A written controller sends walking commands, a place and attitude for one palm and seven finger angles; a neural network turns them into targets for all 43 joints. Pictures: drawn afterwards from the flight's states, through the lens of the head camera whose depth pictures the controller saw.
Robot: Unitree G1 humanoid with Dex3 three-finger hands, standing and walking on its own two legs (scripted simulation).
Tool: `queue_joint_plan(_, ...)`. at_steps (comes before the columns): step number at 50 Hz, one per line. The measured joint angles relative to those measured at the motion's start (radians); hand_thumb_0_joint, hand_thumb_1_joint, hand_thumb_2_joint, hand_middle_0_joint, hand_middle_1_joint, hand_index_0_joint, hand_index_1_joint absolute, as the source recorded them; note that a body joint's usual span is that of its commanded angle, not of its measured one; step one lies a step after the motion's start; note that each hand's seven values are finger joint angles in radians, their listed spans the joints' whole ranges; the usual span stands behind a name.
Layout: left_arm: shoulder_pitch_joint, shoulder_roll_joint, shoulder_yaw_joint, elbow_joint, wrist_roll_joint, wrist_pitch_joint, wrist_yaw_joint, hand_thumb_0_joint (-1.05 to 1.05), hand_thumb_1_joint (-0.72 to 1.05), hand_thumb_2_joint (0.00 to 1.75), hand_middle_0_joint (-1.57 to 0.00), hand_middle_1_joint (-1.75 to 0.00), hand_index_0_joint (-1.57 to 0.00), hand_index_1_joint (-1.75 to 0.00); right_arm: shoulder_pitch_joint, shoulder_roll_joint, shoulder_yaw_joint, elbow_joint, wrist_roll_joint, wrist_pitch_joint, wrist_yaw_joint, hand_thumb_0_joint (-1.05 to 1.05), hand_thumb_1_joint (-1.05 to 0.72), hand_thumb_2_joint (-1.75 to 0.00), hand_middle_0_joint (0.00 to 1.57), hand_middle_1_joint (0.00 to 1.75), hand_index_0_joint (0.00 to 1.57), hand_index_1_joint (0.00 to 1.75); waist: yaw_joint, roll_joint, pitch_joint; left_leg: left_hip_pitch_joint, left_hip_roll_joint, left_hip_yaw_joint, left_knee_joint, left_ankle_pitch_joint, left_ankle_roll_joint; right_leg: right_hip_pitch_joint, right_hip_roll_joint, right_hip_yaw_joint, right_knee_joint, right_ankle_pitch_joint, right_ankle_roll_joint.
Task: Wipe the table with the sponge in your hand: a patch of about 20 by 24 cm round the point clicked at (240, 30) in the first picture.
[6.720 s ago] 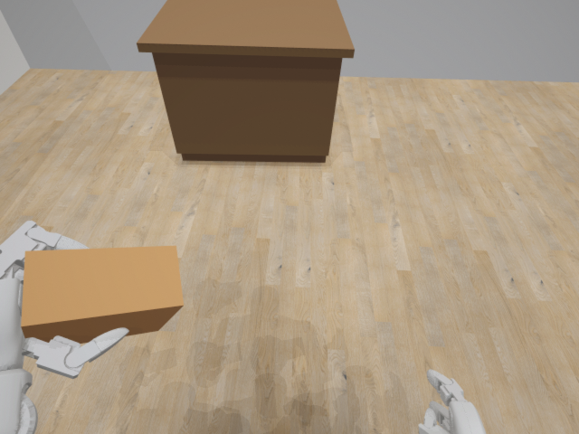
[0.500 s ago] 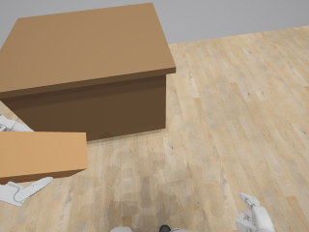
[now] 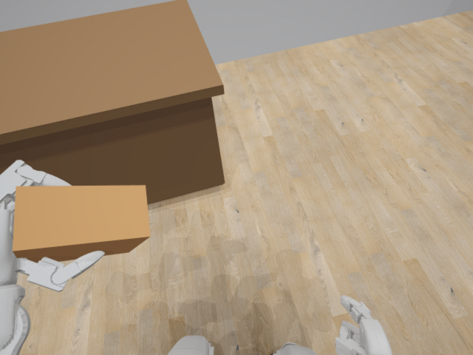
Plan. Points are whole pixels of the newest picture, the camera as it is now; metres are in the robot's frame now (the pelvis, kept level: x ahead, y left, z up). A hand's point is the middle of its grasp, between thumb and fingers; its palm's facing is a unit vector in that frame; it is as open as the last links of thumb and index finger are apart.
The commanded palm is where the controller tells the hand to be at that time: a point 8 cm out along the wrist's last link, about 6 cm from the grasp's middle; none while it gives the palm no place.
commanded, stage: take the last steps up to it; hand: left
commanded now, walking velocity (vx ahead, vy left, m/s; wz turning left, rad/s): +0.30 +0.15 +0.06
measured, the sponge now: (102, 224) +0.25 +0.19 +0.15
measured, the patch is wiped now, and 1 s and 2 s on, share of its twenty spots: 0.00 0.00 0.00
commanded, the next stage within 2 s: none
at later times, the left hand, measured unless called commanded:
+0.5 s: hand (46, 240) +0.21 +0.23 +0.18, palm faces +0.43 -0.76 -0.49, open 10.8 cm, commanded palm +0.16 +0.27 +0.19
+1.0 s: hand (47, 160) +0.32 +0.29 +0.18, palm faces +0.43 -0.78 -0.46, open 10.8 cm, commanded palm +0.25 +0.32 +0.19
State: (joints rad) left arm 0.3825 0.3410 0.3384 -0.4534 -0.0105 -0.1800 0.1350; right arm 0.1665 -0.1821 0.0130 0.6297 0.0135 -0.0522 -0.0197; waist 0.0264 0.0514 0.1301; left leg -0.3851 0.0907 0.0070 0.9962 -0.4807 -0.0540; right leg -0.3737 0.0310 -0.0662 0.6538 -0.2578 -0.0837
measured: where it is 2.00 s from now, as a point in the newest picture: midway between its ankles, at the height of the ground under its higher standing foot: (226, 320)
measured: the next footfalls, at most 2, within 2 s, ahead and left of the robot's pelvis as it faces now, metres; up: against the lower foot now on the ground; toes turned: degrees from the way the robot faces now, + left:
left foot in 0.30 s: +0.01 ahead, +0.12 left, +0.00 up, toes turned +6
left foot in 0.90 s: +0.16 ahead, +0.17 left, +0.00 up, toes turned +11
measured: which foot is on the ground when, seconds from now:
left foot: up 0.00-0.28, down 0.30-0.52, up 0.54-0.88, down 0.90-1.00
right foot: down 0.00-0.90, up 0.92-1.00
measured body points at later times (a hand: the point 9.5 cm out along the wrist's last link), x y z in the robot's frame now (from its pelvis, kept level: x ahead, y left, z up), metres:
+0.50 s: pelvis +0.01 -0.01 +0.01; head +0.01 -0.04 +0.46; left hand +0.18 +0.27 +0.20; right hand +0.16 -0.25 -0.10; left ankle -0.03 +0.12 -0.72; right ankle +0.03 -0.09 -0.72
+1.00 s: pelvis +0.10 +0.04 +0.00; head +0.14 +0.04 +0.45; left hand +0.29 +0.32 +0.21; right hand +0.29 -0.20 -0.08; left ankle +0.12 +0.16 -0.72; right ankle +0.05 -0.08 -0.67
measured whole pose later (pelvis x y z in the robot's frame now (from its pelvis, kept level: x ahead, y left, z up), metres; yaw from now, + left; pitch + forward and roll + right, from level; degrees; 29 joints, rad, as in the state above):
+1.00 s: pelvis +0.10 +0.04 +0.00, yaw +1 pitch +0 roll +3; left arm 0.42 0.40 0.38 -0.48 -0.01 -0.24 0.16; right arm 0.15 -0.20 -0.05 0.60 0.01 -0.09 -0.05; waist 0.01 -0.04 0.09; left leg -0.29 0.04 0.18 0.57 -0.27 0.02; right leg -0.39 -0.10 -0.05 1.06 -0.55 0.02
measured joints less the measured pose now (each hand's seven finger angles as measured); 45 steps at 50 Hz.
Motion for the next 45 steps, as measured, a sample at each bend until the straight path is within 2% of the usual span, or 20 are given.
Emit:
queue_joint_plan(3,0.07,0.012,0.003,-0.045,-0.005,-0.013,0.0,-0.01,-0.54,1.01,-0.63,-1.39,-0.65,-1.37,-0.013,-0.013,-0.003,0.004,-0.008,0.025,-0.004,0.02,-0.9,-0.9,0.2,0.3,0.2,0.3,-0.038,-0.026,-0.007,-0.036,-0.05,0.012,0.056,0.051,0.011,0.008,0.002,0.021,-0.082,0.058,-0.006)
queue_joint_plan(7,0.164,0.068,0.023,-0.077,-0.003,-0.043,0.004,-0.01,-0.54,1.01,-0.63,-1.39,-0.65,-1.37,0.019,-0.035,-0.024,-0.008,-0.013,0.031,-0.021,0.02,-0.9,-0.9,0.2,0.3,0.2,0.3,-0.069,-0.059,-0.055,0.006,-0.081,0.059,-0.111,0.047,0.029,0.024,-0.001,0.036,-0.189,0.121,-0.011)
queue_joint_plan(11,0.183,0.094,0.045,-0.064,0.002,-0.062,0.013,-0.01,-0.54,1.01,-0.63,-1.39,-0.65,-1.37,0.06,-0.068,-0.048,-0.008,-0.015,0.02,-0.029,0.02,-0.91,-0.9,0.2,0.3,0.2,0.3,-0.067,-0.086,-0.101,0.083,-0.1,0.095,-0.307,0.023,0.056,0.031,-0.013,0.038,-0.242,0.15,-0.012)
queue_joint_plan(15,0.164,0.062,0.04,-0.042,0.005,-0.068,0.019,-0.01,-0.54,1.01,-0.63,-1.39,-0.65,-1.37,0.091,-0.102,-0.065,-0.018,-0.016,0.003,-0.032,0.02,-0.91,-0.9,0.2,0.3,0.2,0.3,-0.057,-0.077,-0.125,0.203,-0.094,0.096,-0.549,0.031,0.097,0.022,-0.008,0.021,-0.209,0.12,0.003)
queue_joint_plan(17,0.141,0.039,0.027,-0.028,0.009,-0.068,0.018,-0.01,-0.54,1.01,-0.63,-1.39,-0.65,-1.37,0.093,-0.104,-0.074,-0.02,-0.02,-0.009,-0.037,0.02,-0.91,-0.9,0.2,0.3,0.2,0.3,-0.052,-0.068,-0.117,0.214,-0.087,0.088,-0.575,0.163,0.094,-0.005,-0.008,0.012,-0.103,-0.002,0.039)
queue_joint_plan(18,0.133,0.031,0.021,-0.019,0.013,-0.065,0.017,-0.01,-0.54,1.01,-0.63,-1.39,-0.65,-1.37,0.094,-0.1,-0.076,-0.019,-0.019,-0.017,-0.039,0.02,-0.91,-0.9,0.2,0.3,0.2,0.3,-0.05,-0.064,-0.115,0.212,-0.083,0.085,-0.556,0.208,0.091,-0.024,-0.011,0.006,-0.01,-0.069,0.058)
queue_joint_plan(20,0.127,0.024,0.014,0.007,0.021,-0.061,0.01,-0.01,-0.54,1.01,-0.63,-1.39,-0.65,-1.37,0.098,-0.08,-0.075,-0.008,-0.015,-0.032,-0.038,0.02,-0.91,-0.9,0.2,0.3,0.2,0.3,-0.044,-0.059,-0.126,0.214,-0.084,0.081,-0.524,0.194,0.08,-0.058,-0.028,-0.003,0.162,-0.136,0.081)
queue_joint_plan(22,0.125,0.019,0.009,0.031,0.025,-0.054,0.007,-0.01,-0.54,1.01,-0.63,-1.39,-0.65,-1.37,0.103,-0.059,-0.066,0.005,-0.014,-0.045,-0.037,0.02,-0.91,-0.9,0.2,0.3,0.2,0.3,-0.037,-0.044,-0.139,0.217,-0.078,0.072,-0.508,0.164,0.066,-0.051,-0.048,-0.025,0.205,-0.168,0.093)
queue_joint_plan(25,0.113,0.021,0.007,0.042,0.024,-0.044,0.009,-0.01,-0.54,1.01,-0.63,-1.39,-0.65,-1.37,0.102,-0.031,-0.043,0.016,-0.015,-0.058,-0.037,0.02,-0.9,-0.9,0.2,0.3,0.2,0.3,-0.023,-0.014,-0.137,0.201,-0.062,0.055,-0.437,0.117,0.046,0.051,-0.063,-0.059,0.018,-0.15,0.096)
queue_joint_plan(26,0.097,0.026,0.008,0.038,0.026,-0.047,0.009,-0.01,-0.54,1.01,-0.63,-1.39,-0.65,-1.37,0.095,-0.024,-0.037,0.018,-0.015,-0.06,-0.035,0.02,-0.9,-0.9,0.2,0.3,0.2,0.3,-0.019,-0.007,-0.129,0.169,-0.055,0.052,-0.368,0.087,0.056,0.07,-0.061,-0.063,-0.032,-0.098,0.075)
queue_joint_plan(28,0.043,0.014,-0.004,0.049,0.023,-0.057,0.002,-0.01,-0.54,1.01,-0.63,-1.39,-0.65,-1.37,0.059,-0.018,-0.034,0.047,-0.014,-0.049,-0.027,0.02,-0.9,-0.9,0.2,0.3,0.2,0.3,-0.012,0.015,-0.094,0.072,-0.057,0.018,-0.13,0.041,0.063,0.065,-0.055,-0.087,0.004,-0.075,0.031)
queue_joint_plan(31,0.028,-0.01,-0.009,0.048,0.009,-0.073,-0.013,-0.01,-0.54,1.01,-0.63,-1.39,-0.65,-1.37,0.019,-0.014,-0.029,0.067,-0.014,-0.024,-0.01,0.02,-0.9,-0.9,0.2,0.3,0.2,0.3,0.0,0.013,-0.064,-0.056,-0.071,0.009,0.13,0.102,0.048,0.092,-0.06,-0.085,-0.027,-0.072,0.018)
queue_joint_plan(33,0.057,-0.012,-0.003,0.032,0.007,-0.087,-0.017,-0.01,-0.54,1.01,-0.63,-1.39,-0.65,-1.37,0.006,-0.012,-0.026,0.055,-0.015,-0.015,-0.006,0.02,-0.9,-0.9,0.2,0.3,0.2,0.3,-0.007,0.003,-0.054,-0.116,-0.059,0.021,0.163,0.15,0.039,0.113,-0.067,-0.079,-0.081,-0.05,0.026)
queue_joint_plan(35,0.091,0.0,0.005,0.013,0.008,-0.099,-0.017,-0.01,-0.54,1.01,-0.63,-1.39,-0.65,-1.37,0.0,-0.011,-0.024,0.036,-0.017,-0.011,-0.006,0.02,-0.9,-0.9,0.2,0.3,0.2,0.3,-0.015,-0.016,-0.046,-0.144,-0.042,0.04,0.094,0.183,0.035,0.132,-0.081,-0.073,-0.129,-0.031,0.031)
queue_joint_plan(38,0.132,0.027,0.017,-0.016,0.01,-0.101,-0.008,-0.01,-0.54,1.01,-0.63,-1.39,-0.65,-1.37,0.004,-0.019,-0.028,0.003,-0.02,-0.012,-0.008,0.02,-0.9,-0.9,0.2,0.3,0.2,0.3,-0.016,-0.045,-0.033,-0.12,-0.025,0.079,-0.118,0.206,0.04,0.153,-0.106,-0.06,-0.168,-0.024,0.045)
queue_joint_plan(42,0.15,0.042,0.025,-0.057,0.009,-0.083,0.011,-0.01,-0.54,1.01,-0.63,-1.39,-0.65,-1.37,0.015,-0.043,-0.042,-0.02,-0.02,-0.021,-0.017,0.02,-0.9,-0.9,0.2,0.3,0.2,0.3,-0.002,-0.073,-0.025,-0.022,-0.037,0.13,-0.361,0.22,0.052,0.177,-0.136,-0.037,-0.154,-0.057,0.074)
queue_joint_plan(45,0.136,0.039,0.03,-0.085,0.007,-0.076,0.023,-0.01,-0.54,1.01,-0.63,-1.39,-0.65,-1.37,0.029,-0.067,-0.055,-0.042,-0.018,-0.028,-0.028,0.02,-0.9,-0.9,0.2,0.3,0.2,0.3,0.004,-0.061,-0.043,0.09,-0.043,0.159,-0.518,0.271,0.073,0.17,-0.135,-0.023,-0.067,-0.125,0.101)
